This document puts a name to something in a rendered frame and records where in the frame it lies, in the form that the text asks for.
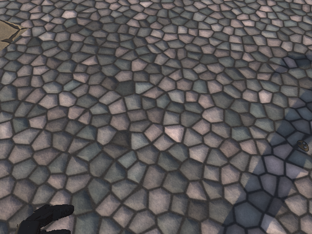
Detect robot left hand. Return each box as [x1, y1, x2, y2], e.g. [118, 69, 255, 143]
[15, 204, 74, 234]

